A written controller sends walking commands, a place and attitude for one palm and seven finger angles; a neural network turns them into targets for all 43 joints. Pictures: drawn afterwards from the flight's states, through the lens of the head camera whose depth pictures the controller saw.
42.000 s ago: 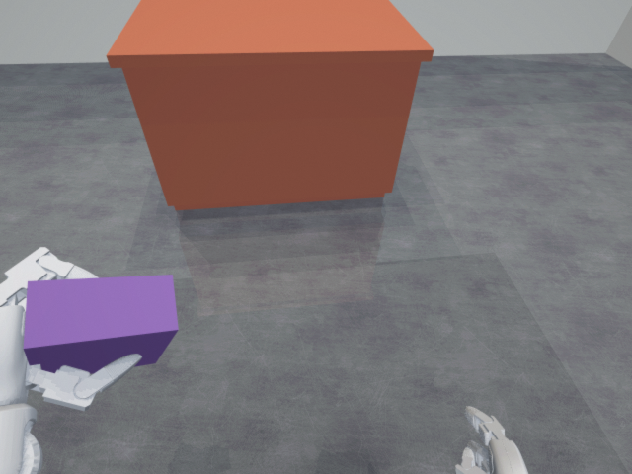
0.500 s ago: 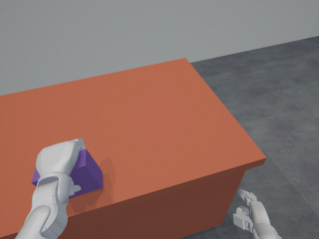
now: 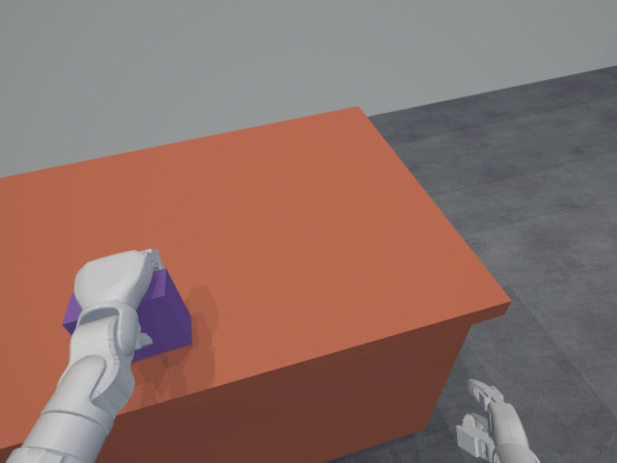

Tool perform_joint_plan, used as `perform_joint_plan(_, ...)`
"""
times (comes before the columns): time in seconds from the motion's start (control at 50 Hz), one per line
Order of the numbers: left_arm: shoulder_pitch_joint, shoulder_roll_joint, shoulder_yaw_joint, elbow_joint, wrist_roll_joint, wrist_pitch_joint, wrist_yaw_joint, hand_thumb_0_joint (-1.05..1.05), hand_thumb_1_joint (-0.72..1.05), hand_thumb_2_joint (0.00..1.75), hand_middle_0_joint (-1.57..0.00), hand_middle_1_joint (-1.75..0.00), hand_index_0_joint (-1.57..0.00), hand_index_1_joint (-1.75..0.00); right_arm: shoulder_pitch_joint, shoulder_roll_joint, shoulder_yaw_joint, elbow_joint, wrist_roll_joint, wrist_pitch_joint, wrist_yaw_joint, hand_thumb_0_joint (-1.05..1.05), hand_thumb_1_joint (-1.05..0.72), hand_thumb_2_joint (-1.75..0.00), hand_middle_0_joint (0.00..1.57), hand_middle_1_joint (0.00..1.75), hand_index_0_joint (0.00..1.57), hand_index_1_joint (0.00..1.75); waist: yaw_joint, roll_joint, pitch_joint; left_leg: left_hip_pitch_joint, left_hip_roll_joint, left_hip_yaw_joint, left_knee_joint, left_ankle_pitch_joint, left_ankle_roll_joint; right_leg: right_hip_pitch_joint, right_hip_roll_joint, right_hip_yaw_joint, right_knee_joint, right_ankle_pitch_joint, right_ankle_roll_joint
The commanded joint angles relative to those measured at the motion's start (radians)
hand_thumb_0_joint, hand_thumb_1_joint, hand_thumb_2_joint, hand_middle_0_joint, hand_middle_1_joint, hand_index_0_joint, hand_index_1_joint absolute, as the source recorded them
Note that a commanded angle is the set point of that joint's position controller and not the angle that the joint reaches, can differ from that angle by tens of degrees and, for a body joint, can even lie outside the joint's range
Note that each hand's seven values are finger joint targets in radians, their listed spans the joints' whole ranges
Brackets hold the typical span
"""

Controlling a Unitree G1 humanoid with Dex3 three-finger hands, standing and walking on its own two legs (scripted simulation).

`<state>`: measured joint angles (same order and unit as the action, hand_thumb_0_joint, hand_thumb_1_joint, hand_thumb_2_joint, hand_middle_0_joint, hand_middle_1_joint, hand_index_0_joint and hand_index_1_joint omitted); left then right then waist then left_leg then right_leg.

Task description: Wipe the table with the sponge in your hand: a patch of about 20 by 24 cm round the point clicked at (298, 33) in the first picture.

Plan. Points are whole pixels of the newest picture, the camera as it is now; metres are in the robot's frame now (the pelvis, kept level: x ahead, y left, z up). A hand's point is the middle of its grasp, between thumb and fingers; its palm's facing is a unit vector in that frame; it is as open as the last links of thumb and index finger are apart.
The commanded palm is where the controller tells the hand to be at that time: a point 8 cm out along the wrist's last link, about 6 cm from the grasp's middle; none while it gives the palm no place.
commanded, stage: wipe forward along the first lane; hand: left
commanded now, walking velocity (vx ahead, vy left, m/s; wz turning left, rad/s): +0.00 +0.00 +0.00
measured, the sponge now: (139, 327) +0.27 +0.30 +0.02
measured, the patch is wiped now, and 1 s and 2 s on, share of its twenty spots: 0.15 0.25 0.35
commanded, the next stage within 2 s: slide across to the middle lane in 1.24 s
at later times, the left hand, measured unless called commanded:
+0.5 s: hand (139, 278) +0.32 +0.31 +0.06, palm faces -0.11 +0.00 -0.99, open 9.9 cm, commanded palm +0.32 +0.31 +0.09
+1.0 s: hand (142, 247) +0.38 +0.33 +0.06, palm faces -0.11 +0.00 -0.99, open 9.9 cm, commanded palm +0.37 +0.33 +0.09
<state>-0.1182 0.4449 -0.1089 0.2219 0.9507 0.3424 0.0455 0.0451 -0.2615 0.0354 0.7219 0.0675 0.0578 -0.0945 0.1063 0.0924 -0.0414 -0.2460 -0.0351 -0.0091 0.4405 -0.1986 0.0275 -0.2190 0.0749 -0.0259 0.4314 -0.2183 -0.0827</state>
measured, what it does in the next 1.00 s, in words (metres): stands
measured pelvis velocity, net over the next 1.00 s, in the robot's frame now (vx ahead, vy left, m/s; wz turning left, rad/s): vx -0.01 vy -0.01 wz -0.07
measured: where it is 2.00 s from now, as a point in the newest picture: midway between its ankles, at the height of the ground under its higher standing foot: outside the picture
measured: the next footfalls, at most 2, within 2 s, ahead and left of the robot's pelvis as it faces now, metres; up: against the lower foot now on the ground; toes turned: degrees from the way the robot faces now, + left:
none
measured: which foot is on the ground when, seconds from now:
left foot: down 0.00-1.00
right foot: down 0.00-1.00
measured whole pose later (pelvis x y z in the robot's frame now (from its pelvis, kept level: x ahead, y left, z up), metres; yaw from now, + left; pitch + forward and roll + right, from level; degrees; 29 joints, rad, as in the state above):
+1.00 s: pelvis -0.01 -0.01 -0.02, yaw -4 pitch +9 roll -1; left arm -0.54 0.65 0.08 0.90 0.97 0.06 0.11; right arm 0.23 -0.31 -0.01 0.73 0.11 0.08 -0.08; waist 0.00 0.07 -0.11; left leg -0.53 -0.03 -0.05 0.63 -0.26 0.03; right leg -0.49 0.13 0.01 0.56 -0.23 -0.10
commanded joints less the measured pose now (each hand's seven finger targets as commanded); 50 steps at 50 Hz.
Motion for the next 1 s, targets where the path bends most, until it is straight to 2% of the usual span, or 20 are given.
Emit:
perform_joint_plan(0.0,-0.278,0.185,0.087,0.005,0.016,-0.031,0.030,0.00,0.10,1.30,-1.20,-1.60,-1.20,-1.60,-0.129,-0.122,-0.045,-0.153,-0.001,-0.052,-0.011,0.00,-0.90,-0.90,0.20,0.30,0.20,0.30,-0.043,-0.133,-0.135,0.002,-0.023,-0.052,-0.024,0.028,0.032,0.020,-0.059,0.166,-0.095,0.063,0.016)
perform_joint_plan(0.04,-0.307,0.222,0.115,0.076,0.019,-0.045,0.028,0.00,0.10,1.30,-1.20,-1.60,-1.20,-1.60,-0.113,-0.130,-0.047,-0.139,0.001,-0.052,-0.012,0.00,-0.90,-0.90,0.20,0.30,0.20,0.30,-0.049,-0.184,-0.114,-0.025,-0.022,-0.052,-0.011,0.011,0.031,-0.001,-0.060,0.182,-0.097,0.059,0.020)
perform_joint_plan(0.08,-0.327,0.264,0.150,0.085,0.020,-0.069,0.029,0.00,0.10,1.30,-1.20,-1.60,-1.20,-1.60,-0.100,-0.139,-0.054,-0.133,0.003,-0.051,-0.012,0.00,-0.90,-0.90,0.20,0.30,0.20,0.30,-0.046,-0.152,-0.140,-0.032,-0.026,-0.048,0.003,0.017,0.031,0.009,-0.060,0.202,-0.087,0.081,0.016)
perform_joint_plan(0.12,-0.333,0.225,0.115,0.112,0.019,-0.088,0.027,0.00,0.10,1.30,-1.20,-1.60,-1.20,-1.60,-0.085,-0.135,-0.056,-0.142,0.005,-0.051,-0.010,0.00,-0.90,-0.90,0.20,0.30,0.20,0.30,-0.053,-0.158,-0.144,-0.056,-0.025,-0.043,0.011,0.016,0.033,0.006,-0.067,0.192,-0.076,0.102,0.022)
perform_joint_plan(0.18,-0.385,0.264,0.143,0.150,0.019,-0.113,0.034,0.00,0.10,1.30,-1.20,-1.60,-1.20,-1.60,-0.064,-0.145,-0.062,-0.134,0.009,-0.052,-0.009,0.00,-0.90,-0.90,0.20,0.30,0.20,0.30,-0.062,-0.157,-0.131,-0.078,-0.026,-0.044,0.019,-0.015,0.034,-0.024,-0.064,0.206,-0.081,0.056,0.020)
perform_joint_plan(0.2,-0.398,0.239,0.114,0.174,0.020,-0.120,0.035,0.00,0.10,1.30,-1.20,-1.60,-1.20,-1.60,-0.051,-0.143,-0.065,-0.139,0.009,-0.052,-0.011,0.00,-0.90,-0.90,0.20,0.30,0.20,0.30,-0.069,-0.158,-0.131,-0.094,-0.024,-0.037,0.024,-0.031,0.038,-0.028,-0.069,0.192,-0.079,0.031,0.027)
perform_joint_plan(0.26,-0.422,0.277,0.144,0.225,0.018,-0.144,0.048,0.00,0.10,1.30,-1.20,-1.60,-1.20,-1.60,-0.030,-0.150,-0.071,-0.131,0.012,-0.055,-0.011,0.00,-0.90,-0.90,0.20,0.30,0.20,0.30,-0.072,-0.187,-0.151,-0.129,-0.019,-0.035,0.046,-0.044,0.035,-0.020,-0.081,0.226,-0.074,0.025,0.029)
perform_joint_plan(0.28,-0.448,0.326,0.188,0.238,0.015,-0.158,0.055,0.00,0.10,1.30,-1.20,-1.60,-1.20,-1.60,-0.018,-0.155,-0.073,-0.123,0.014,-0.056,-0.011,0.00,-0.90,-0.90,0.20,0.30,0.20,0.30,-0.074,-0.192,-0.154,-0.140,-0.021,-0.039,0.050,-0.048,0.037,-0.023,-0.073,0.233,-0.072,0.020,0.027)
perform_joint_plan(0.32,-0.459,0.285,0.146,0.269,0.014,-0.174,0.060,0.00,0.10,1.30,-1.20,-1.60,-1.20,-1.60,-0.005,-0.150,-0.074,-0.130,0.018,-0.056,-0.009,0.00,-0.90,-0.90,0.20,0.30,0.20,0.30,-0.078,-0.173,-0.152,-0.165,-0.019,-0.036,0.055,-0.064,0.037,-0.030,-0.081,0.225,-0.066,0.007,0.029)
perform_joint_plan(0.38,-0.523,0.380,0.211,0.320,0.014,-0.193,0.073,0.00,0.10,1.30,-1.20,-1.60,-1.20,-1.60,0.014,-0.159,-0.076,-0.117,0.021,-0.052,-0.011,0.00,-0.90,-0.90,0.20,0.30,0.20,0.30,-0.083,-0.179,-0.163,-0.208,-0.019,-0.041,0.071,-0.080,0.037,-0.023,-0.081,0.252,-0.062,-0.022,0.028)
perform_joint_plan(0.42,-0.562,0.344,0.161,0.359,0.021,-0.202,0.075,0.00,0.10,1.30,-1.20,-1.60,-1.20,-1.60,0.026,-0.156,-0.076,-0.119,0.023,-0.050,-0.010,0.00,-0.90,-0.90,0.20,0.30,0.20,0.30,-0.098,-0.157,-0.152,-0.228,-0.018,-0.040,0.082,-0.099,0.037,-0.043,-0.090,0.252,-0.065,-0.048,0.030)
perform_joint_plan(0.58,-0.695,0.466,0.220,0.467,0.037,-0.245,0.089,0.00,0.10,1.30,-1.20,-1.60,-1.20,-1.60,0.069,-0.166,-0.078,-0.116,0.031,-0.046,-0.010,0.00,-0.90,-0.90,0.20,0.30,0.20,0.30,-0.112,-0.116,-0.208,-0.314,-0.014,-0.057,0.121,-0.128,0.037,-0.041,-0.095,0.303,-0.051,-0.124,0.023)
perform_joint_plan(0.6,-0.677,0.436,0.189,0.494,0.039,-0.246,0.090,0.00,0.10,1.30,-1.20,-1.60,-1.20,-1.60,0.090,-0.165,-0.078,-0.119,0.028,-0.043,-0.008,0.00,-0.90,-0.90,0.20,0.30,0.20,0.30,-0.113,-0.111,-0.216,-0.322,-0.014,-0.057,0.126,-0.121,0.039,-0.027,-0.097,0.279,-0.037,-0.089,0.023)
perform_joint_plan(0.7,-0.622,0.486,0.245,0.528,0.030,-0.255,0.101,0.00,0.10,1.30,-1.20,-1.60,-1.20,-1.60,0.102,-0.169,-0.082,-0.125,0.028,-0.033,-0.001,0.00,-0.90,-0.90,0.20,0.30,0.20,0.30,-0.099,-0.121,-0.271,-0.347,-0.009,-0.054,0.142,-0.085,0.039,0.036,-0.104,0.293,-0.002,0.039,0.028)
perform_joint_plan(0.76,-0.653,0.520,0.252,0.568,0.037,-0.242,0.101,0.00,0.10,1.30,-1.20,-1.60,-1.20,-1.60,0.102,-0.176,-0.077,-0.121,0.033,-0.030,0.003,0.00,-0.90,-0.90,0.20,0.30,0.20,0.30,-0.112,-0.146,-0.213,-0.373,-0.009,-0.055,0.135,-0.123,0.038,-0.009,-0.101,0.301,-0.021,-0.028,0.032)
perform_joint_plan(0.8,-0.683,0.518,0.241,0.556,0.047,-0.253,0.103,0.00,0.10,1.30,-1.20,-1.60,-1.20,-1.60,0.115,-0.178,-0.080,-0.121,0.030,-0.031,0.000,0.00,-0.90,-0.90,0.20,0.30,0.20,0.30,-0.116,-0.100,-0.233,-0.362,-0.008,-0.050,0.137,-0.111,0.044,-0.017,-0.094,0.274,-0.014,-0.023,0.029)
perform_joint_plan(0.88,-0.677,0.546,0.278,0.575,0.061,-0.258,0.111,0.00,0.10,1.30,-1.20,-1.60,-1.20,-1.60,0.124,-0.182,-0.085,-0.110,0.033,-0.027,0.005,0.00,-0.90,-0.90,0.20,0.30,0.20,0.30,-0.109,-0.098,-0.266,-0.347,-0.008,-0.044,0.134,-0.075,0.044,-0.017,-0.087,0.267,0.004,0.048,0.025)
perform_joint_plan(0.9,-0.684,0.512,0.237,0.582,0.062,-0.256,0.110,0.00,0.10,1.30,-1.20,-1.60,-1.20,-1.60,0.138,-0.180,-0.085,-0.115,0.030,-0.026,0.004,0.00,-0.90,-0.90,0.20,0.30,0.20,0.30,-0.119,-0.099,-0.268,-0.347,-0.005,-0.038,0.140,-0.076,0.046,-0.011,-0.093,0.251,0.004,0.057,0.030)
perform_joint_plan(0.92,-0.688,0.523,0.248,0.599,0.061,-0.251,0.111,0.00,0.10,1.30,-1.20,-1.60,-1.20,-1.60,0.139,-0.182,-0.084,-0.112,0.033,-0.024,0.006,0.00,-0.90,-0.90,0.20,0.30,0.20,0.30,-0.125,-0.136,-0.246,-0.349,-0.004,-0.040,0.134,-0.088,0.044,-0.024,-0.091,0.251,-0.002,0.048,0.032)
perform_joint_plan(0.98,-0.750,0.540,0.250,0.605,0.066,-0.249,0.111,0.00,0.10,1.30,-1.20,-1.60,-1.20,-1.60,0.135,-0.184,-0.081,-0.108,0.037,-0.023,0.004,0.00,-0.90,-0.90,0.20,0.30,0.20,0.30,-0.129,-0.116,-0.244,-0.337,-0.005,-0.041,0.114,-0.092,0.048,-0.057,-0.079,0.227,-0.010,0.011,0.030)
